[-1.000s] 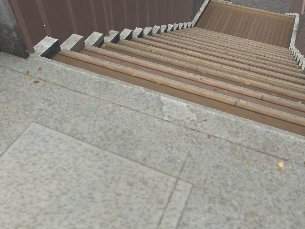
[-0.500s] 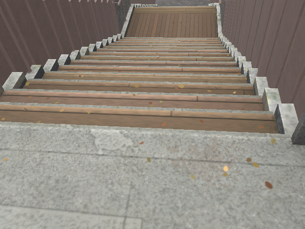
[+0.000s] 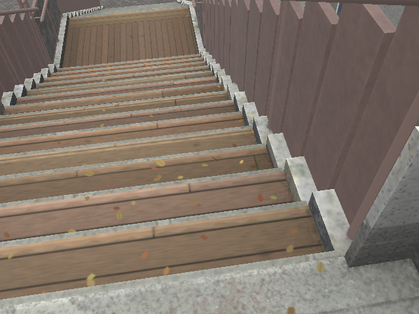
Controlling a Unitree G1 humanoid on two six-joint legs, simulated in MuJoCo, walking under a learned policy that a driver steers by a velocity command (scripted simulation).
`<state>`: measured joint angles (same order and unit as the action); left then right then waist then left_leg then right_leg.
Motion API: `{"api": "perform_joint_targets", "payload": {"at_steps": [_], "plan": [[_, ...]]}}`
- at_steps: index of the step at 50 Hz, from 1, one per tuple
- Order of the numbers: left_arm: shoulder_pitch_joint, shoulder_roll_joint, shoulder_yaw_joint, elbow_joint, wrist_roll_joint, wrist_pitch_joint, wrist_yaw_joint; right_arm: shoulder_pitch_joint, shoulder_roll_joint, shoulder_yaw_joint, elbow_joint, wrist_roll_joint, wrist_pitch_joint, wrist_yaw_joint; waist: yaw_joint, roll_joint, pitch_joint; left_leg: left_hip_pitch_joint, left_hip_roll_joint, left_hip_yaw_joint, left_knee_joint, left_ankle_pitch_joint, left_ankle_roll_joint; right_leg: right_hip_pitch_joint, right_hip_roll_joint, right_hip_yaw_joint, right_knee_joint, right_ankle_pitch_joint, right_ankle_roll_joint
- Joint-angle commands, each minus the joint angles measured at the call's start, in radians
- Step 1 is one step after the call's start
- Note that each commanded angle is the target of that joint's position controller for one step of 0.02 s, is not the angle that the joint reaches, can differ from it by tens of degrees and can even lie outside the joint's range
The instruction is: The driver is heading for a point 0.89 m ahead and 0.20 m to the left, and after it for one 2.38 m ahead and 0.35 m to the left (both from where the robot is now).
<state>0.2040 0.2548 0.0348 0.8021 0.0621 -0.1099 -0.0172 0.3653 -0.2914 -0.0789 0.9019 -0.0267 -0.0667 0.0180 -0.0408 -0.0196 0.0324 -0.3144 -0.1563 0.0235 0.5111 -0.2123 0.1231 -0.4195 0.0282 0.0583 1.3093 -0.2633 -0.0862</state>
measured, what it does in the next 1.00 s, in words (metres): goes down, turning left: right foot, then left foot 0.16 m lower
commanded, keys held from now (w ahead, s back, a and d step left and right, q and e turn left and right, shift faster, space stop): w+q+shift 0.64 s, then w+shift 0.06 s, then w+e+shift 0.08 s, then e+shift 0.22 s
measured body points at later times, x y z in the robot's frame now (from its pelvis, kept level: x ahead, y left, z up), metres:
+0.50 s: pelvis +0.44 +0.00 +0.01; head +0.47 +0.01 +0.46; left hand +0.36 +0.29 -0.10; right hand +0.71 -0.22 -0.08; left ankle +0.42 +0.11 -0.65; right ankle +0.43 -0.14 -0.73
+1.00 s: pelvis +0.78 +0.22 -0.18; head +0.81 +0.23 +0.27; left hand +0.69 +0.43 -0.32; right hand +0.91 +0.02 -0.33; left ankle +0.74 +0.23 -0.89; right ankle +0.92 +0.09 -0.82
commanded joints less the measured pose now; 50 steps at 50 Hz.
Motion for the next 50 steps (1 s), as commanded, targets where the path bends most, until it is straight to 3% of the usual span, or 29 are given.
{"api": "perform_joint_targets", "payload": {"at_steps": [1, 6, 10, 13, 14, 15, 16, 17, 19, 23, 26, 29, 30, 32, 34, 37, 38, 39, 40, 41, 42, 43, 44, 45, 46, 47, 48, 49, 50], "plan": [[-0.011, 0.057, -0.01, -0.128, 0.025, 0.008, -0.005, 0.045, -0.056, 0.0, -0.037, 0.011, -0.039, -0.006, 0.075, 0.02, 0.016, 0.092, 0.277, -0.532, -0.317, -0.109, 0.186, -0.246, -0.092, 0.042, -0.112, -0.03, 0.053], [-0.287, 0.023, -0.057, -0.247, -0.011, 0.014, -0.032, 0.059, -0.121, -0.017, -0.072, 0.021, -0.04, -0.01, 0.013, 0.073, 0.096, -0.133, 0.196, -0.392, -0.416, 0.108, 0.14, -0.012, -0.066, -0.066, -0.612, 0.253, 0.113], [-0.311, 0.06, -0.044, -0.269, -0.042, 0.016, -0.008, 0.185, -0.114, -0.016, -0.046, 0.048, -0.025, -0.005, -0.042, 0.074, 0.041, 0.104, 0.216, -0.397, -0.27, 0.452, 0.086, 0.04, -0.013, -0.064, -0.734, 0.307, 0.098], [-0.087, 0.131, -0.006, -0.22, -0.028, -0.007, 0.007, 0.149, -0.189, -0.032, -0.073, 0.044, -0.008, -0.01, 0.073, 0.056, -0.142, 0.152, 0.185, -0.374, 0.124, 0.713, 0.033, 0.367, 0.009, -0.055, -0.822, 0.197, 0.054], [0.122, 0.219, 0.025, -0.194, -0.021, -0.013, 0.036, 0.107, -0.177, -0.031, -0.108, 0.045, -0.016, -0.005, 0.176, 0.027, -0.264, -0.015, 0.158, -0.342, 0.404, 0.506, 0.012, 0.623, -0.157, 0.102, -0.815, -0.03, 0.015], [0.277, 0.29, 0.05, -0.181, 0.01, -0.004, 0.053, 0.106, -0.041, -0.006, -0.145, 0.055, -0.028, -0.016, 0.205, -0.124, -0.417, -0.274, 0.071, -0.224, 0.718, -0.198, 0.0, 0.897, -0.449, 0.436, -0.831, -0.299, -0.019], [0.22, 0.3, 0.06, -0.165, -0.006, 0.004, 0.044, 0.153, -0.049, 0.01, -0.181, 0.068, -0.02, -0.025, 0.138, -0.318, -0.481, -0.444, 0.075, -0.153, 0.921, -0.25, -0.011, 0.891, -0.555, 0.805, -0.939, -0.239, -0.119], [0.145, 0.169, 0.041, -0.17, -0.008, 0.014, 0.033, 0.067, -0.098, -0.003, -0.157, 0.053, -0.006, -0.032, 0.148, -0.122, -0.322, -0.502, 0.156, -0.139, 0.924, -0.148, -0.002, 0.761, -0.469, 0.639, -0.957, -0.227, -0.11], [0.104, 0.091, 0.024, -0.137, -0.01, 0.011, 0.026, -0.04, -0.071, 0.0, -0.185, 0.023, 0.013, -0.01, 0.125, -0.031, -0.126, -0.45, 0.209, -0.129, 0.808, -0.071, -0.008, 0.523, -0.386, 0.343, -0.993, 0.041, -0.059], [0.152, 0.066, 0.01, -0.037, -0.057, -0.012, 0.033, -0.152, 0.005, 0.012, -0.27, 0.0, 0.068, 0.018, 0.054, -0.083, 0.013, -0.438, 0.263, -0.093, 0.636, -0.055, -0.015, 0.362, -0.329, 0.042, -1.039, 0.405, -0.015], [0.108, 0.132, 0.023, -0.014, -0.077, -0.034, 0.034, -0.223, -0.014, 0.013, -0.326, -0.009, 0.07, 0.052, 0.017, -0.078, 0.025, -0.364, 0.245, -0.029, 0.441, 0.147, -0.009, 0.277, -0.294, -0.117, -1.072, 0.432, -0.013], [0.173, 0.159, 0.026, 0.018, -0.042, -0.031, 0.026, -0.14, -0.065, 0.002, -0.289, -0.012, 0.087, 0.066, -0.01, -0.086, -0.047, -0.329, 0.22, 0.051, 0.568, 0.32, 0.032, 0.376, -0.282, -0.245, -0.879, 0.738, 0.019], [0.3, 0.141, 0.017, 0.063, -0.043, -0.042, 0.042, -0.198, -0.04, 0.008, -0.298, -0.041, 0.076, 0.068, 0.017, -0.036, -0.016, -0.461, 0.26, -0.039, 0.514, 0.476, 0.066, 0.513, -0.32, -0.224, -0.868, 0.598, 0.051], [0.326, 0.102, -0.003, 0.083, -0.035, -0.049, 0.048, -0.365, -0.042, 0.02, -0.328, -0.03, 0.037, 0.074, 0.054, 0.009, 0.079, -0.455, 0.208, 0.03, 0.241, 0.706, 0.067, 0.475, -0.249, -0.298, -0.862, 0.315, 0.112], [0.313, 0.15, 0.0, 0.074, -0.024, -0.031, 0.049, -0.394, 0.006, 0.045, -0.301, -0.026, 0.04, 0.086, 0.062, 0.047, 0.125, -0.16, 0.155, 0.113, 0.057, 0.839, 0.058, 0.289, -0.252, -0.364, -0.873, 0.304, 0.096], [0.377, 0.151, -0.008, 0.13, -0.042, 0.024, 0.063, -0.206, -0.027, 0.032, -0.179, -0.031, 0.047, 0.04, 0.005, -0.044, 0.065, 0.098, 0.12, 0.093, 0.019, 0.666, 0.054, 0.314, -0.29, -0.335, -0.48, 0.656, 0.039], [0.369, 0.158, -0.008, 0.152, -0.026, 0.046, 0.07, -0.028, -0.065, 0.009, -0.107, -0.027, 0.05, 0.01, -0.068, -0.038, 0.034, 0.205, 0.136, 0.085, -0.028, 0.638, 0.058, 0.324, -0.301, -0.287, -0.271, 0.699, 0.023], [0.305, 0.215, 0.023, 0.147, -0.041, 0.056, 0.068, 0.131, -0.117, -0.023, -0.039, -0.022, 0.043, -0.018, -0.163, 0.006, -0.046, 0.416, 0.148, 0.045, -0.142, 0.65, 0.058, 0.26, -0.25, -0.287, 0.047, 0.684, 0.01], [0.251, 0.161, 0.027, 0.15, -0.068, 0.065, 0.071, 0.169, -0.186, -0.04, -0.013, -0.047, 0.023, -0.021, -0.2, 0.15, 0.007, 0.565, 0.279, -0.12, -0.234, 0.716, 0.153, -0.027, -0.057, -0.25, 0.579, -0.203, 0.025], [0.362, 0.07, 0.003, 0.08, -0.096, 0.036, 0.073, 0.209, -0.257, -0.034, -0.005, -0.039, 0.013, -0.029, -0.077, 0.269, -0.146, 0.87, 0.466, -0.15, 0.241, 1.538, 0.092, -0.31, -0.013, 0.009, 0.655, -0.582, 0.003], [0.427, 0.07, -0.002, 0.095, -0.125, 0.016, 0.07, 0.246, -0.224, -0.032, -0.016, -0.012, 0.003, -0.02, -0.084, 0.165, -0.274, 0.927, 0.604, -0.309, 0.228, 1.599, 0.164, -0.401, -0.025, 0.135, 0.525, -0.47, 0.021], [0.362, 0.138, 0.012, 0.106, -0.081, 0.027, 0.072, 0.187, -0.162, -0.014, -0.005, 0.007, 0.005, -0.013, -0.055, -0.008, -0.171, 0.746, 0.57, -0.311, 0.081, 1.26, 0.13, -0.421, -0.076, 0.084, 0.342, -0.376, 0.039], [0.399, 0.091, 0.01, 0.133, -0.025, 0.05, 0.075, 0.087, -0.163, -0.025, 0.006, -0.007, 0.005, -0.016, 0.017, 0.042, -0.112, 0.581, 0.593, -0.347, 0.055, 0.93, 0.19, -0.415, -0.106, 0.047, 0.354, -0.352, 0.05], [0.399, 0.105, 0.02, 0.159, 0.031, 0.07, 0.068, -0.019, -0.095, -0.009, -0.012, 0.016, -0.016, -0.02, 0.067, -0.006, -0.094, 0.397, 0.584, -0.346, 0.028, 0.74, 0.177, -0.347, -0.14, 0.08, 0.19, -0.193, 0.059], [0.324, 0.08, -0.011, 0.103, 0.053, 0.025, -0.011, 0.031, 0.038, 0.062, -0.031, -0.1, -0.041, 0.061, 0.041, -0.064, -0.084, 0.025, 0.608, -0.214, -0.045, 0.811, 0.225, -0.166, -0.207, 0.143, -0.017, -0.061, 0.11], [0.299, 0.061, 0.001, 0.125, 0.027, 0.016, -0.038, -0.01, 0.015, 0.051, -0.016, -0.105, -0.049, 0.073, 0.095, -0.026, 0.03, -0.173, 0.576, -0.183, -0.089, 0.881, 0.23, -0.091, -0.201, 0.085, -0.07, -0.059, 0.13], [0.287, 0.0, -0.017, 0.115, 0.023, 0.017, -0.052, -0.007, -0.043, 0.044, 0.001, -0.111, -0.06, 0.061, 0.12, 0.026, -0.04, -0.207, 0.531, -0.129, -0.086, 0.889, 0.221, -0.052, -0.2, 0.048, -0.101, -0.013, 0.15], [0.337, -0.072, -0.054, 0.133, 0.045, 0.011, -0.065, -0.037, -0.024, 0.054, -0.014, -0.111, -0.066, 0.047, 0.143, 0.029, -0.049, -0.267, 0.515, -0.096, -0.058, 0.81, 0.211, 0.003, -0.201, 0.065, -0.116, 0.123, 0.136], [0.337, -0.066, -0.052, 0.144, 0.061, 0.005, -0.071, -0.068, -0.015, 0.061, -0.043, -0.105, -0.076, 0.028, 0.142, 0.018, -0.056, -0.269, 0.484, -0.033, -0.032, 0.768, 0.185, -0.002, -0.189, 0.048, -0.169, 0.215, 0.125]]}}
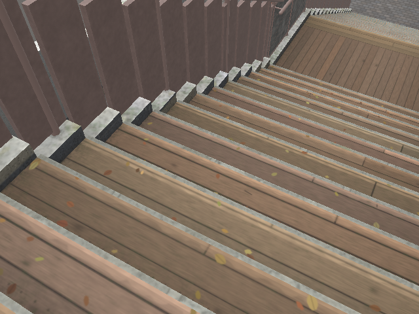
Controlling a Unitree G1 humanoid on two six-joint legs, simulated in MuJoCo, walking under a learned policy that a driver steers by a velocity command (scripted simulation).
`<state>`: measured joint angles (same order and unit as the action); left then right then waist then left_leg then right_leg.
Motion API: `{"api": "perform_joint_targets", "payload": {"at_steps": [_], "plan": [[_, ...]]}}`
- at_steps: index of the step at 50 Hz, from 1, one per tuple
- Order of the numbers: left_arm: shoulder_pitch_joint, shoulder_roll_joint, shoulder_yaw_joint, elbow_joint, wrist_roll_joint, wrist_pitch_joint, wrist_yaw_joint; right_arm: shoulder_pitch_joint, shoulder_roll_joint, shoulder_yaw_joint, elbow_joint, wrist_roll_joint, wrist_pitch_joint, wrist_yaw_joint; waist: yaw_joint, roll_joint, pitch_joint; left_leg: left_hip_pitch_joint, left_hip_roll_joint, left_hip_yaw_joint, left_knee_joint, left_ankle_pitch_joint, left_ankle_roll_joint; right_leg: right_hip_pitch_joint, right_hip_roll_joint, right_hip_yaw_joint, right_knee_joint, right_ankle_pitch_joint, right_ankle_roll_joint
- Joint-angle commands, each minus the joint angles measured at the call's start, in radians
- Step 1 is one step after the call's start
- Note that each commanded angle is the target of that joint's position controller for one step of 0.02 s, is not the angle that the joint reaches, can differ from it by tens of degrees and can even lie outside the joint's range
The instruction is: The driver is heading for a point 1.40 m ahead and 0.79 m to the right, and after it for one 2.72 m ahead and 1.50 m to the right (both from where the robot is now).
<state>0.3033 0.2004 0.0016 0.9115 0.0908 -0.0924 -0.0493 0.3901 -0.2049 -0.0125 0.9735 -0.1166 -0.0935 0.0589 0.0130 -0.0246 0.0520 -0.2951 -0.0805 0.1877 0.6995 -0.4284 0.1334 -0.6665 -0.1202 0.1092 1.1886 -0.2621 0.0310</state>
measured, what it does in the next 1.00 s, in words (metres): goes down, turning right: right foot 0.16 m lower, then left foot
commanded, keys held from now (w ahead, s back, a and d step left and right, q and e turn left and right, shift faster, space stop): e+shift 0.80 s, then shift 0.08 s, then q+shift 0.12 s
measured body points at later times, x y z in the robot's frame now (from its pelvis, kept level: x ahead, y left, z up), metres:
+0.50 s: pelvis +0.24 -0.07 -0.14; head +0.26 -0.07 +0.31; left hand +0.33 +0.16 -0.28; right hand +0.37 -0.36 -0.20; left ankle +0.39 +0.06 -0.77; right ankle +0.23 -0.17 -0.87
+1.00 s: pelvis +0.30 -0.05 -0.15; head +0.32 -0.06 +0.30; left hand +0.60 -0.05 -0.24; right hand +0.15 -0.33 -0.23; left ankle +0.36 +0.05 -0.87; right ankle +0.22 -0.14 -0.86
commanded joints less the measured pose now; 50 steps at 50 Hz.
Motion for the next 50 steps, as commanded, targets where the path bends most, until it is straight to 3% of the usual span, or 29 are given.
{"api": "perform_joint_targets", "payload": {"at_steps": [1, 4, 10, 12, 13, 14, 15, 16, 17, 19, 20, 21, 22, 24, 26, 29, 30, 31, 32, 33, 34, 35, 36, 37, 38, 41, 44, 47, 50], "plan": [[0.157, -0.007, -0.026, 0.007, 0.015, -0.006, -0.041, -0.109, -0.054, 0.013, -0.108, -0.011, -0.055, -0.047, 0.054, 0.012, -0.079, -0.167, 0.428, -0.199, -0.209, 0.854, 0.142, 0.11, -0.09, 0.065, -0.207, 0.367, 0.009], [0.055, 0.082, 0.012, -0.001, -0.023, 0.009, -0.059, 0.0, -0.104, 0.007, -0.095, 0.0, -0.043, -0.092, 0.012, 0.047, -0.067, -0.098, 0.296, -0.033, -0.032, 0.565, 0.005, 0.177, -0.016, -0.048, -0.487, 0.726, 0.007], [-0.073, 0.091, 0.056, -0.031, 0.029, 0.027, -0.038, 0.156, -0.154, -0.016, -0.092, 0.038, -0.002, -0.117, -0.053, 0.051, 0.097, 0.093, 0.394, -0.076, 0.183, 0.417, -0.136, 0.118, 0.013, -0.18, -0.739, 0.524, -0.028], [0.068, 0.123, 0.085, 0.047, 0.021, 0.02, -0.008, 0.114, -0.195, -0.034, -0.118, 0.029, 0.005, -0.112, -0.01, 0.047, 0.051, 0.09, 0.37, -0.045, 0.359, 0.533, -0.16, 0.3, 0.082, -0.267, -0.781, 0.478, -0.041], [0.349, 0.192, 0.129, 0.129, -0.003, 0.021, 0.03, 0.062, -0.258, -0.058, -0.139, -0.01, -0.006, -0.083, 0.104, 0.011, -0.04, -0.031, 0.275, 0.017, 0.581, 0.592, -0.222, 0.681, 0.165, -0.33, -0.747, 0.673, -0.066], [0.623, 0.258, 0.16, 0.21, 0.015, 0.011, 0.05, -0.107, -0.207, -0.036, -0.216, 0.056, -0.003, -0.053, 0.247, -0.193, -0.143, -0.24, 0.147, -0.005, 1.067, 0.212, -0.294, 0.989, 0.105, -0.204, -0.934, 0.843, -0.235], [0.612, 0.409, 0.173, 0.163, 0.007, 0.007, 0.056, 0.003, -0.005, 0.017, -0.286, 0.043, -0.007, 0.008, 0.134, -0.301, -0.487, -0.642, 0.039, -0.099, 1.496, -0.556, -0.375, 1.547, -0.18, 0.212, -0.491, 1.619, -0.553], [0.649, 0.351, 0.161, 0.135, 0.026, -0.028, 0.039, -0.179, -0.075, 0.008, -0.359, 0.107, -0.033, 0.022, 0.247, -0.084, -0.444, -0.96, 0.068, -0.244, 1.555, -0.578, -0.415, 1.591, -0.304, 0.381, -0.488, 1.713, -0.598], [0.467, 0.286, 0.143, 0.05, 0.001, -0.051, 0.037, -0.279, -0.088, 0.007, -0.443, 0.144, -0.041, 0.012, 0.213, -0.002, -0.293, -1.072, 0.11, -0.326, 1.367, -0.542, -0.369, 1.335, -0.333, 0.423, -0.549, 1.342, -0.56], [0.175, 0.161, 0.083, -0.031, -0.019, -0.032, -0.002, -0.125, -0.183, -0.023, -0.407, 0.087, -0.012, -0.055, -0.025, 0.052, -0.085, -0.756, 0.193, -0.342, 1.096, -0.373, -0.25, 0.612, -0.273, 0.297, -0.656, 1.07, -0.485], [0.025, 0.081, 0.037, -0.078, -0.024, -0.023, -0.013, -0.075, -0.16, -0.013, -0.377, 0.06, 0.005, -0.073, -0.115, 0.04, 0.01, -0.557, 0.215, -0.356, 0.942, -0.184, -0.224, 0.222, -0.196, 0.236, -0.775, 0.878, -0.416], [-0.004, 0.127, 0.039, -0.127, -0.042, -0.031, -0.016, -0.003, -0.136, -0.007, -0.355, 0.033, 0.02, -0.07, -0.15, -0.057, 0.0, -0.367, 0.174, -0.277, 0.859, 0.017, -0.206, 0.025, -0.062, 0.168, -0.801, 0.849, -0.409], [-0.034, 0.187, 0.052, -0.178, -0.041, -0.044, -0.009, 0.02, -0.144, -0.01, -0.346, 0.042, 0.027, -0.049, -0.136, -0.019, -0.032, -0.251, 0.137, -0.224, 0.673, 0.231, -0.214, -0.074, 0.003, 0.108, -0.807, 0.74, -0.391], [-0.068, 0.28, 0.069, -0.199, -0.003, -0.047, 0.007, -0.048, -0.053, 0.017, -0.364, 0.051, 0.05, -0.007, -0.138, -0.018, -0.071, -0.037, 0.126, -0.162, 0.437, 0.358, -0.216, -0.135, 0.077, 0.095, -0.763, 0.634, -0.309], [-0.043, 0.273, 0.069, -0.218, 0.022, -0.046, 0.007, 0.023, -0.1, 0.004, -0.347, 0.061, 0.047, -0.016, -0.132, -0.061, -0.118, 0.063, 0.08, -0.153, 0.522, 0.457, -0.225, -0.086, 0.078, 0.12, -0.617, 0.623, -0.283], [-0.07, 0.239, 0.075, -0.269, 0.0, -0.057, 0.003, 0.139, -0.184, -0.037, -0.357, 0.056, 0.037, -0.078, -0.136, -0.035, -0.106, 0.009, 0.058, -0.236, 0.385, 0.137, -0.234, 0.105, -0.011, 0.349, -0.446, 0.713, -0.289], [0.055, 0.207, 0.077, -0.212, -0.061, -0.049, -0.007, -0.08, -0.159, -0.027, -0.429, 0.107, 0.037, -0.094, -0.032, -0.042, -0.064, -0.181, 0.085, -0.29, -0.002, 0.095, -0.203, 0.318, -0.049, 0.432, -0.504, 0.576, -0.311], [0.083, 0.213, 0.079, -0.213, -0.08, -0.028, -0.017, -0.138, -0.202, -0.043, -0.443, 0.135, 0.034, -0.101, 0.008, -0.072, -0.127, -0.165, 0.112, -0.314, -0.079, 0.365, -0.135, 0.422, -0.051, 0.504, -0.414, 0.485, -0.317], [0.201, 0.109, 0.048, -0.23, -0.073, -0.02, -0.011, -0.16, -0.285, -0.065, -0.437, 0.142, 0.024, -0.112, 0.084, 0.123, -0.297, 0.066, 0.272, -0.516, -0.07, 0.846, 0.104, 0.297, 0.069, 0.381, -0.26, 0.192, -0.206], [0.137, 0.041, 0.014, -0.287, -0.043, -0.012, -0.014, -0.122, -0.305, -0.08, -0.42, 0.104, 0.015, -0.096, 0.041, 0.285, -0.296, 0.347, 0.484, -0.747, -0.197, 1.127, 0.4, -0.125, 0.266, 0.128, -0.075, -0.37, -0.057], [0.01, 0.139, 0.034, -0.321, -0.017, 0.011, 0.0, -0.014, -0.265, -0.074, -0.393, 0.055, 0.004, -0.073, -0.071, 0.146, -0.225, 0.41, 0.574, -0.908, -0.226, 1.118, 0.437, -0.366, 0.258, 0.106, 0.134, -0.503, 0.032], [-0.013, 0.145, 0.033, -0.303, -0.018, 0.03, 0.019, -0.016, -0.258, -0.074, -0.356, 0.048, 0.01, -0.06, -0.062, 0.053, -0.174, 0.378, 0.564, -0.832, -0.235, 1.043, 0.365, -0.443, 0.203, 0.119, 0.241, -0.429, 0.075], [0.011, 0.174, 0.038, -0.276, -0.03, 0.046, 0.034, -0.087, -0.227, -0.07, -0.352, 0.078, 0.018, -0.05, -0.029, 0.075, -0.141, 0.272, 0.506, -0.681, -0.225, 0.993, 0.28, -0.396, 0.154, 0.091, 0.309, -0.345, 0.102], [0.03, 0.197, 0.039, -0.258, -0.024, 0.046, 0.028, -0.184, -0.177, -0.059, -0.368, 0.112, 0.018, -0.05, 0.01, 0.057, -0.129, 0.155, 0.425, -0.495, -0.212, 0.981, 0.191, -0.291, 0.114, 0.022, 0.345, -0.259, 0.108], [0.011, 0.175, 0.025, -0.27, -0.002, 0.038, 0.004, -0.234, -0.163, -0.051, -0.383, 0.118, 0.014, -0.062, 0.022, 0.059, -0.143, 0.039, 0.362, -0.382, -0.223, 0.928, 0.15, -0.189, 0.106, -0.049, 0.42, -0.189, 0.107], [-0.061, 0.156, 0.012, -0.31, -0.012, 0.042, -0.061, -0.27, -0.224, -0.052, -0.411, 0.083, 0.006, -0.117, -0.02, 0.04, -0.114, -0.057, 0.296, -0.182, -0.322, 0.675, 0.118, -0.08, 0.072, -0.114, 0.337, -0.064, 0.092], [-0.132, 0.18, 0.018, -0.354, -0.024, 0.054, -0.079, -0.173, -0.302, -0.076, -0.357, 0.07, -0.026, -0.131, -0.068, 0.079, -0.128, 0.109, 0.327, -0.145, -0.308, 0.632, 0.07, -0.073, 0.004, -0.1, -0.022, -0.043, 0.098], [-0.098, 0.195, 0.027, -0.338, -0.022, 0.075, -0.051, -0.19, -0.304, -0.075, -0.339, 0.061, -0.031, -0.08, -0.053, 0.132, -0.127, 0.037, 0.364, -0.214, -0.27, 0.686, 0.074, 0.118, 0.059, -0.157, -0.25, -0.092, 0.069], [0.055, 0.14, 0.025, -0.235, -0.086, 0.073, -0.068, -0.319, -0.189, -0.024, -0.312, 0.101, -0.002, 0.033, 0.075, 0.103, -0.131, -0.162, 0.297, -0.179, -0.184, 0.493, -0.041, 0.545, 0.106, -0.194, -0.675, 0.265, 0.031]]}}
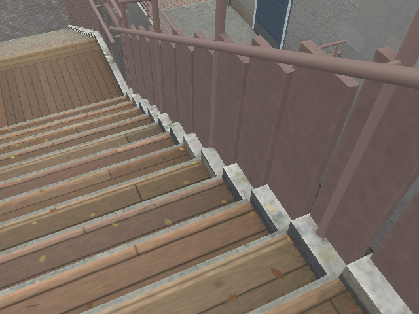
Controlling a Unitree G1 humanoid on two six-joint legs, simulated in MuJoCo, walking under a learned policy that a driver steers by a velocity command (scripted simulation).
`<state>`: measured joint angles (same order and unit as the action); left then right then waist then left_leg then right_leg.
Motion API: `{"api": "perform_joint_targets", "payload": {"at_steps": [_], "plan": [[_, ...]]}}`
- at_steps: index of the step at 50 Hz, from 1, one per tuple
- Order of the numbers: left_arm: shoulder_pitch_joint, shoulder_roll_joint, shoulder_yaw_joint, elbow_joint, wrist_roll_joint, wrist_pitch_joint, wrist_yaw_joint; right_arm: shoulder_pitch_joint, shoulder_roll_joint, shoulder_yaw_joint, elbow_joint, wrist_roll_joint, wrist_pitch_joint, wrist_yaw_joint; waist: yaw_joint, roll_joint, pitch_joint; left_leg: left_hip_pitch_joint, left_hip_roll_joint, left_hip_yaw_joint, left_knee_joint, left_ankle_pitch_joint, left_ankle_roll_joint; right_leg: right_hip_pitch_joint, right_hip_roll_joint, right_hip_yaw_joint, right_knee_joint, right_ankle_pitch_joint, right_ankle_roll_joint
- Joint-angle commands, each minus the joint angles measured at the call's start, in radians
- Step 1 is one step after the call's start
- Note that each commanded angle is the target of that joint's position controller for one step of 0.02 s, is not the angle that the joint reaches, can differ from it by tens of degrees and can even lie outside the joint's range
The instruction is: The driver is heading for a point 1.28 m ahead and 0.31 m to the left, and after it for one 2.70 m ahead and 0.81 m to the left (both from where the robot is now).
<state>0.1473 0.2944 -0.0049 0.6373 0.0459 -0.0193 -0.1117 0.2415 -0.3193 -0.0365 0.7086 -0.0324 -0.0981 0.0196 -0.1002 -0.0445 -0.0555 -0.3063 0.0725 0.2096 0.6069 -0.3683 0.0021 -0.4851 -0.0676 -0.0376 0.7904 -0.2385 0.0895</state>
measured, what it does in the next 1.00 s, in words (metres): steps on the spot: left foot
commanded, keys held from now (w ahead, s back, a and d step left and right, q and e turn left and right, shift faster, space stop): q+shift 0.52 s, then shift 0.04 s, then e+shift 0.44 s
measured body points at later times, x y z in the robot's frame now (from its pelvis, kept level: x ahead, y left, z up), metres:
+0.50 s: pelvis -0.01 +0.06 +0.00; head +0.01 +0.07 +0.45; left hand +0.01 +0.39 -0.08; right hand +0.19 -0.16 -0.11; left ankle -0.05 +0.12 -0.72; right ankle +0.01 -0.11 -0.67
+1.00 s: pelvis +0.01 +0.05 +0.01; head +0.02 +0.07 +0.46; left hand +0.04 +0.32 -0.12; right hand +0.19 -0.20 -0.08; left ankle -0.05 +0.12 -0.72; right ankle +0.05 -0.09 -0.66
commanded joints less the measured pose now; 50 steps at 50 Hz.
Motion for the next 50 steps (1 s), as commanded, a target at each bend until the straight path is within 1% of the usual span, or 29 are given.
{"api": "perform_joint_targets", "payload": {"at_steps": [1, 2, 3, 4, 6, 8, 9, 11, 14, 16, 18, 20, 21, 22, 23, 24, 26, 29, 31, 33, 36, 38, 40, 41, 43, 45, 48, 49, 50], "plan": [[0.171, -0.038, 0.003, 0.014, -0.078, 0.019, 0.065, 0.081, -0.035, 0.007, 0.011, 0.055, 0.068, 0.033, 0.105, 0.132, -0.137, 0.007, 0.073, -0.095, 0.067, 0.486, 0.035, 0.446, -0.022, 0.046, -0.365, 0.397, -0.063], [0.074, 0.203, 0.052, -0.019, -0.07, -0.007, 0.028, 0.249, 0.044, 0.013, 0.027, -0.004, 0.022, 0.074, -0.029, -0.138, -0.17, -0.113, 0.053, -0.161, 0.032, -0.026, -0.079, 0.562, -0.17, 0.172, -0.259, 0.797, -0.3], [0.006, 0.162, 0.054, -0.032, -0.037, -0.012, -0.005, 0.139, -0.062, -0.008, 0.019, 0.031, 0.011, 0.076, 0.027, -0.015, -0.114, -0.054, 0.048, -0.165, 0.0, -0.023, -0.114, 0.382, -0.187, 0.192, -0.271, 0.554, -0.288], [-0.005, 0.219, 0.085, -0.048, -0.027, -0.011, 0.007, -0.044, -0.136, -0.036, -0.023, 0.022, 0.007, 0.049, 0.086, 0.038, -0.044, -0.068, -0.003, -0.108, 0.052, 0.004, -0.099, 0.283, -0.138, 0.131, -0.305, 0.396, -0.255], [0.035, 0.315, 0.148, -0.064, -0.026, -0.015, 0.063, -0.076, -0.139, -0.038, -0.06, -0.013, -0.008, -0.004, 0.113, -0.035, -0.072, -0.186, -0.026, -0.119, 0.151, 0.024, -0.051, 0.376, -0.225, 0.183, -0.348, 0.388, -0.364], [0.262, 0.22, 0.144, -0.012, -0.005, -0.045, 0.12, -0.096, -0.08, -0.016, -0.073, -0.038, -0.005, -0.04, 0.228, -0.139, -0.036, -0.379, -0.038, -0.216, 0.492, -0.345, -0.049, 0.466, -0.47, 0.375, -0.474, 0.433, -0.53], [0.277, 0.167, 0.13, 0.013, -0.001, -0.063, 0.139, -0.059, -0.052, -0.006, -0.057, -0.042, 0.005, -0.04, 0.198, -0.122, -0.015, -0.399, -0.003, -0.286, 0.621, -0.346, -0.038, 0.443, -0.479, 0.341, -0.5, 0.388, -0.511], [0.107, 0.091, 0.113, -0.014, -0.021, -0.069, 0.156, -0.009, -0.049, -0.01, -0.03, -0.053, 0.025, -0.021, 0.106, -0.041, 0.031, -0.319, 0.009, -0.246, 0.558, -0.212, -0.03, 0.316, -0.361, 0.131, -0.548, 0.244, -0.378], [0.005, 0.124, 0.127, -0.06, 0.009, -0.067, 0.202, 0.006, 0.016, -0.005, -0.032, -0.052, 0.049, 0.064, 0.095, -0.059, 0.017, -0.141, -0.003, -0.132, 0.401, -0.02, -0.035, 0.234, -0.245, -0.092, -0.547, 0.064, -0.242], [0.04, 0.164, 0.146, -0.063, 0.038, -0.063, 0.213, -0.027, 0.01, -0.015, -0.056, -0.037, 0.064, 0.109, 0.13, -0.06, 0.032, -0.101, 0.001, -0.112, 0.292, 0.005, -0.033, 0.246, -0.268, -0.121, -0.519, -0.016, -0.213], [0.067, 0.194, 0.161, -0.055, 0.051, -0.066, 0.206, 0.007, -0.012, -0.034, -0.061, -0.028, 0.064, 0.114, 0.132, -0.062, 0.043, -0.054, -0.006, -0.108, 0.17, 0.032, -0.037, 0.272, -0.337, -0.1, -0.455, -0.042, -0.206], [0.035, 0.19, 0.159, -0.045, 0.041, -0.068, 0.189, 0.131, -0.065, -0.076, -0.015, -0.018, 0.041, 0.085, 0.076, -0.001, 0.027, 0.148, -0.07, -0.091, -0.05, 0.242, -0.011, 0.196, -0.333, -0.125, -0.273, -0.141, -0.167], [0.07, 0.106, 0.137, -0.046, 0.049, -0.072, 0.174, 0.241, -0.136, -0.11, 0.026, -0.034, 0.02, 0.057, 0.037, 0.163, -0.008, 0.34, -0.035, -0.197, -0.151, 0.61, 0.064, 0.066, -0.216, -0.209, 0.007, -0.304, -0.081], [0.072, 0.007, 0.102, -0.168, 0.045, -0.088, 0.167, 0.346, -0.337, -0.151, -0.011, -0.034, -0.013, 0.02, 0.074, 0.316, -0.172, 0.62, 0.229, -0.659, -0.136, 1.135, 0.317, -0.203, -0.017, -0.15, 0.334, -0.601, 0.0], [-0.034, 0.035, 0.099, -0.209, -0.022, -0.104, 0.159, 0.375, -0.31, -0.15, 0.004, -0.079, -0.037, 0.034, 0.007, 0.126, -0.088, 0.589, 0.302, -0.779, -0.171, 1.027, 0.368, -0.376, 0.06, 0.098, 0.327, -0.563, 0.006], [-0.095, 0.069, 0.101, -0.218, -0.059, -0.102, 0.166, 0.327, -0.229, -0.134, 0.021, -0.063, -0.042, 0.051, -0.012, 0.129, 0.037, 0.484, 0.294, -0.736, -0.188, 0.893, 0.374, -0.461, 0.05, 0.141, 0.396, -0.522, 0.003], [-0.011, 0.17, 0.126, -0.158, -0.019, -0.079, 0.179, 0.165, -0.128, -0.092, 0.007, 0.003, -0.026, 0.074, 0.086, 0.156, 0.044, 0.25, 0.241, -0.616, -0.187, 0.795, 0.379, -0.378, 0.023, 0.16, 0.557, -0.42, 0.0], [0.122, 0.103, 0.078, -0.081, 0.022, -0.019, 0.133, -0.032, -0.116, -0.072, -0.039, -0.011, 0.009, 0.067, 0.182, 0.085, 0.017, -0.081, 0.14, -0.453, -0.202, 0.699, 0.293, -0.163, 0.043, 0.121, 0.591, -0.095, -0.014], [0.237, 0.055, 0.049, -0.014, 0.01, 0.005, 0.062, -0.071, -0.069, -0.041, -0.034, -0.031, 0.007, 0.047, 0.202, 0.046, 0.007, -0.169, 0.096, -0.371, -0.163, 0.688, 0.219, -0.081, 0.029, 0.109, 0.637, 0.094, -0.014], [0.314, 0.042, 0.041, 0.043, -0.001, 0.01, -0.007, -0.074, 0.0, 0.01, -0.006, 0.0, 0.009, 0.053, 0.204, 0.072, 0.016, -0.207, 0.056, -0.313, -0.116, 0.617, 0.11, -0.009, -0.015, 0.104, 0.585, 0.155, 0.024], [0.303, 0.066, 0.051, 0.062, -0.028, -0.021, -0.02, -0.13, -0.06, 0.039, -0.021, -0.005, 0.013, 0.06, 0.165, 0.132, -0.004, -0.1, 0.109, -0.356, -0.057, 0.707, 0.066, 0.03, -0.018, 0.107, 0.501, 0.107, 0.081], [0.144, 0.096, 0.063, 0.025, -0.05, -0.041, 0.015, 0.01, -0.122, 0.026, 0.008, 0.04, 0.017, 0.07, 0.053, 0.164, 0.025, 0.185, 0.151, -0.416, -0.058, 0.749, 0.078, -0.152, -0.04, 0.131, 0.184, -0.05, 0.086], [0.052, 0.112, 0.058, -0.027, -0.027, -0.047, 0.07, 0.124, -0.275, -0.047, 0.018, 0.043, 0.033, 0.042, -0.028, 0.162, -0.019, 0.42, 0.258, -0.539, -0.07, 0.864, 0.232, -0.29, -0.031, 0.092, 0.174, -0.139, 0.07], [0.037, 0.102, 0.049, -0.035, -0.01, -0.048, 0.091, 0.196, -0.298, -0.073, 0.028, 0.034, 0.039, 0.025, -0.065, 0.145, -0.017, 0.504, 0.319, -0.59, -0.08, 0.899, 0.33, -0.387, -0.033, 0.096, 0.201, -0.213, 0.068], [0.044, 0.042, 0.015, -0.012, 0.019, -0.044, 0.118, 0.256, -0.207, -0.064, 0.022, 0.015, 0.049, -0.013, -0.093, 0.119, 0.017, 0.532, 0.385, -0.637, -0.127, 0.826, 0.44, -0.515, -0.058, 0.122, 0.249, -0.278, 0.074], [0.102, 0.026, 0.005, 0.032, 0.046, -0.037, 0.128, 0.174, -0.128, -0.051, -0.017, 0.012, 0.044, -0.033, -0.044, 0.1, 0.011, 0.405, 0.363, -0.556, -0.184, 0.73, 0.43, -0.43, -0.059, 0.091, 0.303, -0.279, 0.073], [0.156, -0.017, -0.005, 0.066, 0.058, -0.032, 0.082, -0.039, -0.128, -0.06, -0.102, -0.026, 0.012, -0.052, 0.055, 0.099, 0.01, 0.101, 0.225, -0.277, -0.239, 0.599, 0.324, -0.107, -0.02, -0.042, 0.257, -0.165, 0.034], [0.186, -0.031, -0.006, 0.073, 0.062, -0.027, 0.059, -0.086, -0.136, -0.068, -0.126, -0.064, 0.005, -0.064, 0.084, 0.109, -0.006, 0.048, 0.235, -0.252, -0.223, 0.615, 0.3, -0.036, -0.024, -0.008, 0.349, -0.056, 0.011], [0.192, -0.016, 0.004, 0.071, 0.049, -0.024, 0.042, -0.116, -0.135, -0.071, -0.143, -0.069, 0.001, -0.075, 0.103, 0.095, -0.002, 0.051, 0.239, -0.211, -0.223, 0.607, 0.28, -0.027, -0.028, 0.002, 0.325, -0.045, -0.006]]}}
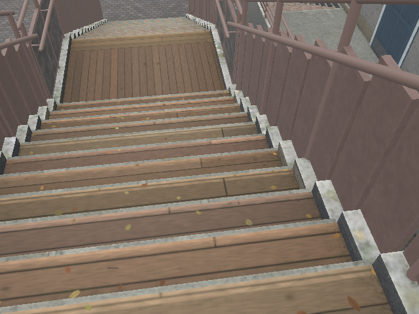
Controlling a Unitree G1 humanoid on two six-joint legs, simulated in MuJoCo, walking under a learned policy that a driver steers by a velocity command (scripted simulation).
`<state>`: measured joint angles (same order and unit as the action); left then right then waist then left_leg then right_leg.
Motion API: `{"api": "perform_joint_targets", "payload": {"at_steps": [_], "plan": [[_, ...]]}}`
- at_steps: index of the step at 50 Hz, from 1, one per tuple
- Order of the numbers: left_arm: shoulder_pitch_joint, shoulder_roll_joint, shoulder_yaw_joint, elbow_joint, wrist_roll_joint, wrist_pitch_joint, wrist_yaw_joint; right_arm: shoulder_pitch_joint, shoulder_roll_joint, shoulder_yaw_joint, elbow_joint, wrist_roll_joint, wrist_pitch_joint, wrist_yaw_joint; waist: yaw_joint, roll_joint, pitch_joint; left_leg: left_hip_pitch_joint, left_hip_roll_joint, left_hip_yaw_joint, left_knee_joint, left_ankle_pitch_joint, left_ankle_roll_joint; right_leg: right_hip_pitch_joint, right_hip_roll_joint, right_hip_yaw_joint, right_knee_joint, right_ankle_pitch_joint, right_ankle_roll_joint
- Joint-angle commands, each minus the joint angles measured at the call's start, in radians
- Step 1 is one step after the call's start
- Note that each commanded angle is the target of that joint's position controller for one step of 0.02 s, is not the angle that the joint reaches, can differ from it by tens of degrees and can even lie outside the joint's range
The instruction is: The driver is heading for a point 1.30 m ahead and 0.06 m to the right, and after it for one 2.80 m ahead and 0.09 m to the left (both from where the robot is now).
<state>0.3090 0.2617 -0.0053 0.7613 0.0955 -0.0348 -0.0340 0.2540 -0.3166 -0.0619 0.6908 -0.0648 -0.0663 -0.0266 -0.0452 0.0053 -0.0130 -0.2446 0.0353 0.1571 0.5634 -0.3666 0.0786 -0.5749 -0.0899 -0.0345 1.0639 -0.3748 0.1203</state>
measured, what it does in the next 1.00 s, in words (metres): steps on the spot: right foot, then left foot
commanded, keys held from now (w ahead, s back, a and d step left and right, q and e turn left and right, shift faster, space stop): e+shift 0.22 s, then shift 0.02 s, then q+shift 0.48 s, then w+q+shift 0.20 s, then w+e+shift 0.08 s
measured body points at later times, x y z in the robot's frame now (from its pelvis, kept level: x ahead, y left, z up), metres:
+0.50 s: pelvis +0.00 -0.09 -0.02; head +0.02 -0.10 +0.43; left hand +0.22 +0.10 -0.12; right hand +0.00 -0.35 -0.15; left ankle -0.02 +0.06 -0.65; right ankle -0.01 -0.16 -0.73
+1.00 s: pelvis +0.02 +0.02 -0.02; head +0.01 +0.03 +0.43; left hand +0.09 +0.31 -0.13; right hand +0.11 -0.22 -0.15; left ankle -0.07 +0.08 -0.73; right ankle +0.12 -0.11 -0.67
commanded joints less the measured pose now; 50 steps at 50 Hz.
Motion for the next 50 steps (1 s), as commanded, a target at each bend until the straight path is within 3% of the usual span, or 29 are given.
{"api": "perform_joint_targets", "payload": {"at_steps": [1, 2, 6, 7, 8, 9, 10, 11, 13, 14, 16, 18, 19, 20, 21, 23, 26, 31, 36, 39, 41, 42, 43, 44, 45, 46, 47, 48, 50], "plan": [[0.023, 0.028, 0.012, -0.063, -0.01, -0.003, -0.049, -0.133, -0.149, -0.054, -0.133, -0.029, -0.036, -0.038, 0.05, 0.047, -0.037, -0.007, 0.288, -0.128, -0.173, 0.588, 0.18, 0.081, -0.011, -0.008, 0.015, 0.085, -0.048], [-0.021, 0.041, 0.02, -0.079, -0.021, -0.002, -0.059, -0.09, -0.16, -0.064, -0.118, 0.007, -0.038, -0.045, 0.02, 0.059, -0.009, 0.036, 0.276, -0.094, -0.188, 0.499, 0.156, 0.068, -0.002, -0.055, -0.122, -0.014, -0.052], [-0.022, 0.066, 0.056, -0.077, -0.034, -0.006, -0.074, -0.068, -0.22, -0.092, -0.121, -0.023, -0.041, -0.044, 0.009, 0.084, 0.033, 0.048, 0.351, -0.082, -0.095, 0.326, 0.087, 0.224, 0.058, -0.11, -0.364, 0.107, -0.108], [0.037, 0.099, 0.081, -0.06, -0.036, -0.017, -0.063, -0.101, -0.21, -0.087, -0.119, -0.021, -0.039, -0.027, 0.058, 0.059, -0.008, 0.009, 0.314, -0.044, 0.042, 0.282, 0.054, 0.367, 0.108, -0.126, -0.489, 0.243, -0.151], [0.148, 0.174, 0.117, -0.02, -0.017, -0.034, -0.035, -0.056, -0.13, -0.069, -0.122, -0.035, -0.037, -0.008, 0.098, -0.111, -0.078, -0.121, 0.179, 0.047, 0.351, 0.029, -0.044, 0.594, 0.095, -0.032, -0.592, 0.615, -0.245], [0.22, 0.382, 0.162, -0.057, -0.008, -0.063, -0.005, -0.023, -0.002, -0.023, -0.227, -0.038, -0.047, 0.003, 0.034, -0.205, -0.24, -0.411, -0.019, -0.019, 0.596, -0.439, -0.139, 0.89, -0.21, 0.441, -0.56, 1.19, -0.542], [0.291, 0.331, 0.153, -0.04, 0.032, -0.09, -0.036, -0.155, -0.029, -0.016, -0.297, 0.042, -0.046, 0.001, 0.125, -0.07, -0.198, -0.527, -0.07, -0.252, 0.587, -0.441, -0.161, 0.852, -0.309, 0.575, -0.645, 1.13, -0.577], [0.225, 0.244, 0.142, -0.03, 0.004, -0.106, -0.055, -0.199, -0.07, -0.025, -0.297, 0.086, -0.045, -0.013, 0.134, -0.105, -0.042, -0.615, -0.049, -0.292, 0.696, -0.422, -0.165, 0.728, -0.303, 0.539, -0.643, 0.993, -0.569], [0.033, 0.165, 0.118, -0.058, -0.072, -0.088, -0.069, -0.069, -0.171, -0.048, -0.197, 0.036, -0.022, -0.024, 0.032, -0.091, -0.041, -0.541, 0.015, -0.267, 0.812, -0.294, -0.165, 0.471, -0.234, 0.345, -0.621, 0.908, -0.514], [-0.081, 0.167, 0.107, -0.09, -0.076, -0.067, -0.065, -0.016, -0.167, -0.035, -0.158, -0.006, 0.002, -0.007, -0.026, -0.02, -0.027, -0.429, 0.029, -0.262, 0.761, -0.162, -0.159, 0.29, -0.18, 0.249, -0.63, 0.781, -0.45], [-0.206, 0.099, 0.069, -0.116, -0.053, -0.04, -0.047, 0.134, -0.084, 0.0, -0.062, -0.026, 0.041, 0.068, -0.077, -0.009, -0.067, -0.231, 0.021, -0.241, 0.816, 0.119, -0.149, 0.081, -0.098, 0.138, -0.603, 0.708, -0.365], [-0.286, 0.055, 0.021, -0.122, -0.069, -0.023, -0.045, 0.228, -0.044, 0.013, 0.009, 0.02, 0.061, 0.156, -0.097, -0.028, -0.052, -0.101, 0.028, -0.197, 0.832, 0.217, -0.19, -0.067, -0.048, 0.05, -0.568, 0.6, -0.297], [-0.17, 0.063, 0.033, -0.108, -0.123, 0.015, 0.004, 0.106, -0.022, 0.009, 0.005, 0.099, 0.105, 0.07, 0.008, 0.051, -0.142, -0.137, -0.051, -0.175, 0.707, 0.16, -0.14, 0.164, -0.15, 0.116, -0.588, 0.87, -0.346], [-0.102, 0.088, 0.034, -0.089, -0.118, 0.033, 0.027, 0.056, -0.016, 0.019, -0.021, 0.092, 0.127, 0.031, 0.045, -0.002, -0.11, -0.165, -0.037, -0.22, 0.66, 0.122, -0.109, 0.23, -0.177, 0.124, -0.56, 0.975, -0.366], [-0.104, 0.114, 0.021, -0.062, -0.054, -0.021, -0.033, 0.191, -0.055, 0.013, 0.001, 0.011, 0.067, 0.095, -0.016, -0.188, -0.013, -0.189, 0.041, -0.274, 0.787, 0.094, -0.185, 0.158, -0.171, 0.114, -0.511, 0.709, -0.335], [-0.138, 0.152, 0.036, -0.107, -0.064, -0.031, -0.041, 0.102, -0.126, -0.016, -0.028, 0.005, 0.022, 0.091, 0.069, -0.117, -0.038, -0.352, 0.02, -0.244, 0.761, -0.008, -0.223, 0.262, -0.215, 0.195, -0.508, 0.561, -0.385], [0.118, 0.222, 0.091, -0.042, -0.086, -0.016, 0.024, -0.084, -0.051, 0.036, -0.078, 0.01, 0.022, 0.009, 0.23, -0.085, -0.052, -0.658, 0.041, -0.272, 0.686, -0.184, -0.254, 0.578, -0.356, 0.403, -0.627, 0.476, -0.553], [-0.06, 0.168, 0.101, -0.074, -0.062, -0.056, 0.068, 0.034, 0.035, 0.076, -0.025, -0.048, 0.046, 0.026, 0.106, -0.075, -0.066, -0.354, 0.046, -0.103, 0.51, -0.167, -0.223, 0.345, -0.266, 0.144, -0.707, 0.416, -0.45], [-0.085, 0.203, 0.146, -0.092, -0.018, -0.077, 0.115, 0.037, 0.018, 0.041, -0.008, -0.013, 0.069, 0.078, 0.099, -0.129, -0.054, -0.139, 0.018, -0.072, 0.25, -0.064, -0.12, 0.338, -0.317, 0.051, -0.735, 0.275, -0.334], [-0.064, 0.177, 0.14, -0.083, -0.03, -0.066, 0.095, 0.015, 0.015, 0.015, 0.012, -0.02, 0.023, 0.098, 0.101, -0.114, -0.002, -0.051, -0.01, -0.043, 0.113, 0.047, -0.039, 0.309, -0.336, 0.034, -0.746, -0.285, -0.27], [-0.137, 0.132, 0.114, -0.098, -0.001, -0.05, 0.08, 0.199, -0.015, -0.029, 0.111, -0.024, -0.036, 0.098, -0.003, 0.018, 0.001, 0.21, -0.072, -0.037, -0.009, 0.183, -0.009, 0.136, -0.242, -0.106, -0.433, -0.302, -0.251], [-0.192, 0.052, 0.086, -0.126, 0.028, -0.049, 0.068, 0.362, -0.064, -0.053, 0.176, -0.058, -0.07, 0.081, -0.082, 0.135, -0.006, 0.393, -0.02, -0.216, -0.055, 0.207, 0.034, -0.107, -0.111, -0.153, -0.012, -0.248, -0.213], [-0.168, -0.061, 0.035, -0.205, 0.028, -0.059, 0.043, 0.382, -0.174, -0.058, 0.147, -0.035, -0.101, 0.064, -0.032, 0.146, -0.099, 0.536, 0.223, -0.664, -0.058, 0.385, 0.209, -0.353, 0.062, 0.016, 0.121, -0.281, -0.171], [-0.251, -0.022, 0.04, -0.249, -0.046, -0.066, 0.026, 0.34, -0.108, -0.046, 0.137, -0.035, -0.107, 0.093, -0.079, 0.087, 0.067, 0.433, 0.309, -0.823, -0.209, 0.076, 0.255, -0.535, 0.103, 0.193, 0.094, -0.232, -0.165], [-0.271, 0.038, 0.054, -0.22, -0.063, -0.063, 0.028, 0.215, -0.036, -0.026, 0.116, -0.013, -0.106, 0.126, -0.055, 0.116, 0.165, 0.323, 0.274, -0.773, -0.213, -0.067, 0.27, -0.608, 0.067, 0.184, 0.199, -0.165, -0.141], [-0.232, 0.092, 0.07, -0.18, -0.043, -0.064, 0.035, 0.162, -0.002, -0.012, 0.105, 0.014, -0.095, 0.153, -0.02, 0.111, 0.139, 0.243, 0.22, -0.697, -0.186, -0.109, 0.263, -0.588, 0.049, 0.152, 0.287, -0.107, -0.128], [-0.156, 0.103, 0.052, -0.139, -0.013, -0.059, 0.02, 0.056, 0.011, 0.003, 0.097, -0.005, -0.074, 0.155, 0.04, 0.028, 0.123, 0.086, 0.192, -0.582, -0.121, -0.121, 0.217, -0.523, 0.002, 0.171, 0.251, 0.017, -0.146], [-0.106, 0.214, 0.119, -0.106, -0.055, -0.004, 0.029, 0.077, -0.101, -0.032, 0.071, 0.104, 0.029, 0.088, 0.082, -0.084, 0.078, 0.066, 0.183, -0.581, -0.181, 0.11, 0.199, -0.353, -0.028, 0.086, 0.098, 0.172, -0.108], [-0.093, 0.17, 0.112, -0.071, -0.07, 0.03, 0.015, 0.131, -0.099, -0.026, 0.109, 0.08, 0.047, 0.048, 0.08, -0.003, 0.121, 0.034, 0.118, -0.474, -0.165, 0.206, 0.159, -0.283, -0.049, 0.118, -0.026, 0.402, -0.085]]}}
Velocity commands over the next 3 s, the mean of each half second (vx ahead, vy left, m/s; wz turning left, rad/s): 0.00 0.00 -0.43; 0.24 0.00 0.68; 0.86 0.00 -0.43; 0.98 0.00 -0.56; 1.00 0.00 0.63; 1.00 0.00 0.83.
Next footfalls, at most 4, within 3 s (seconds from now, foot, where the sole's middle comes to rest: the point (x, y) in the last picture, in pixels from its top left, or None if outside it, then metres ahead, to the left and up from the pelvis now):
0.16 right None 0.03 -0.17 -0.77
0.82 left None -0.03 0.09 -0.77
1.36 right None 0.32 0.02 -0.93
1.74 left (160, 306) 0.64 0.18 -1.09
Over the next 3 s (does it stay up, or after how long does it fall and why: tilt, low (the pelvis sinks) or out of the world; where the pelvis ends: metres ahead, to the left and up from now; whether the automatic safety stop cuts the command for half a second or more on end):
stays up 1.52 -0.14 -0.83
